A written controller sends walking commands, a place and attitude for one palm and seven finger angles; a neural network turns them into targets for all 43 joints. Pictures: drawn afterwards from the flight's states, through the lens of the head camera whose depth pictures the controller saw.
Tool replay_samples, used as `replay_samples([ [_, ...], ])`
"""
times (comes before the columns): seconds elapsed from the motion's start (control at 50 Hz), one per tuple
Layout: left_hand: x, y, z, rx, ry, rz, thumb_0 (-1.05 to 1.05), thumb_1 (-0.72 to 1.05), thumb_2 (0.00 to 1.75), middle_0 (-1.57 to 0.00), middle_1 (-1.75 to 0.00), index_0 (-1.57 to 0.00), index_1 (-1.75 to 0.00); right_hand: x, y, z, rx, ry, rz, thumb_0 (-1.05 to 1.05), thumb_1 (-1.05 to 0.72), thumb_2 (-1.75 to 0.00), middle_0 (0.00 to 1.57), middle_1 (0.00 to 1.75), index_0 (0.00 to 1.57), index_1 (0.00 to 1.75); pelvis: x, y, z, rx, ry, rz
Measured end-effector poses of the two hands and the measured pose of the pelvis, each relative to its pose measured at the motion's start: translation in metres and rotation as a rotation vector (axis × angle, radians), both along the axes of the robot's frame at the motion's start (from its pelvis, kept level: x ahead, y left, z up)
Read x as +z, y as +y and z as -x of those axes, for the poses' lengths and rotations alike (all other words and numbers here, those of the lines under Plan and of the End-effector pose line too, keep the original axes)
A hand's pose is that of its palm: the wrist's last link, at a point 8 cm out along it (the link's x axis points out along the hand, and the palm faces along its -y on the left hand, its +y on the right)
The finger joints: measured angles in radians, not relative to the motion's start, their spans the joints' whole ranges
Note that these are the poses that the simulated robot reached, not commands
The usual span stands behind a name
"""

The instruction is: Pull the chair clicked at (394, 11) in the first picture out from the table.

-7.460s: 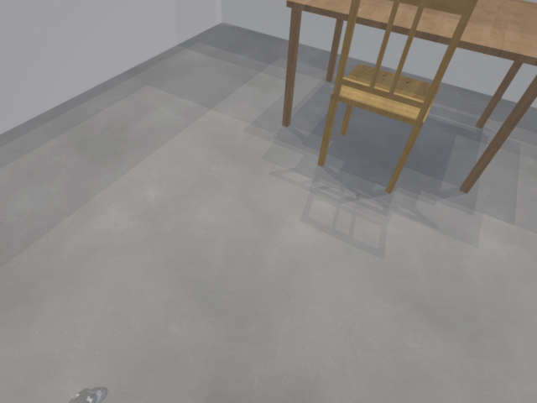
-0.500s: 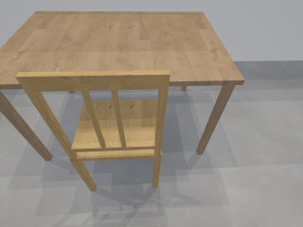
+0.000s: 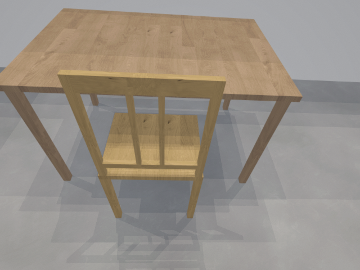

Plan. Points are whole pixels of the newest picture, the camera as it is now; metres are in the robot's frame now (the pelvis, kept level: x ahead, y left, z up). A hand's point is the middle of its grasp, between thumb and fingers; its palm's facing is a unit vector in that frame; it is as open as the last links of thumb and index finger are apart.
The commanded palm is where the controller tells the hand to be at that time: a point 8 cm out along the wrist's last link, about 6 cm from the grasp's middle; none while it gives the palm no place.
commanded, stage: look again from close up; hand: left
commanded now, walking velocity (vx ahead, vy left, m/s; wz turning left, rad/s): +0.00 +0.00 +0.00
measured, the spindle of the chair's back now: (134, 133) +0.53 +0.18 -0.06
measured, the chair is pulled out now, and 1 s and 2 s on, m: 0.00 0.00 0.00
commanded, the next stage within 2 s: shuffle to correct the standing spot in 0.46 s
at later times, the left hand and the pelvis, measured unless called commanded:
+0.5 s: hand out of the picture -0.06 +0.15 -0.18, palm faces +0.03 -0.99 -0.12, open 7.4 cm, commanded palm none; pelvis +0.01 +0.00 +0.00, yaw +0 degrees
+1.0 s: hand out of the picture -0.04 +0.13 -0.18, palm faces +0.07 -0.98 -0.17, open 7.4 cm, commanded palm none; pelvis +0.03 -0.03 +0.00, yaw +2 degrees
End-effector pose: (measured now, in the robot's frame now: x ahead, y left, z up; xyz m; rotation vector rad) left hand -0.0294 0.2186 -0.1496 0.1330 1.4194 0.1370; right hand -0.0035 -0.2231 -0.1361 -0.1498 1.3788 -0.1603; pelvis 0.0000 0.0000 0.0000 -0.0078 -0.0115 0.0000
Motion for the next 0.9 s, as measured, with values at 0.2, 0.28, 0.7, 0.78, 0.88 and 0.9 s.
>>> replay_samples([
  [0.2, 0.005, -0.004, 0.053, 0.04, 0.133, 0.016, 0.0, 0.91, 0.89, -0.2, -0.29, -0.2, -0.29, 0.0, 0.007, 0.001, 0.003, 0.026, -0.006, 0.01, -0.92, -0.9, 0.2, 0.3, 0.2, 0.3, 0.002, 0.005, 0.0, 0.0, 0.011, 0.0],
  [0.28, 0.005, -0.01, 0.057, 0.044, 0.148, 0.03, 0.0, 0.91, 0.89, -0.2, -0.29, -0.2, -0.29, 0.0, 0.007, -0.002, 0.002, 0.023, -0.001, 0.01, -0.92, -0.9, 0.2, 0.3, 0.2, 0.3, 0.003, 0.006, -0.001, -0.002, 0.011, -0.001],
  [0.7, -0.005, -0.017, -0.001, 0.002, 0.029, 0.052, 0.0, 0.91, 0.89, -0.2, -0.29, -0.2, -0.29, 0.001, 0.007, -0.005, -0.024, 0.017, 0.003, 0.01, -0.92, -0.9, 0.2, 0.3, 0.2, 0.3, 0.002, 0.002, -0.011, 0.0, 0.006, -0.008],
  [0.78, -0.005, -0.015, -0.004, 0.005, 0.034, 0.033, 0.0, 0.91, 0.89, -0.2, -0.29, -0.2, -0.29, -0.002, 0.006, -0.002, -0.028, 0.041, -0.011, 0.0, -0.92, -0.9, 0.2, 0.3, 0.2, 0.3, 0.0, -0.003, -0.014, 0.013, 0.021, -0.021],
  [0.88, 0.0, -0.019, -0.001, 0.033, 0.051, 0.006, 0.0, 0.91, 0.9, -0.2, -0.29, -0.2, -0.29, -0.006, -0.004, -0.001, -0.02, 0.075, -0.024, 0.0, -0.91, -0.9, 0.2, 0.3, 0.2, 0.3, -0.001, -0.015, -0.018, 0.032, 0.04, -0.023],
  [0.9, 0.002, -0.021, 0.0, 0.04, 0.055, 0.002, 0.0, 0.91, 0.9, -0.2, -0.29, -0.2, -0.29, -0.006, -0.006, -0.002, -0.018, 0.079, -0.026, 0.0, -0.91, -0.9, 0.2, 0.3, 0.2, 0.3, 0.0, -0.018, -0.02, 0.034, 0.043, -0.021],
])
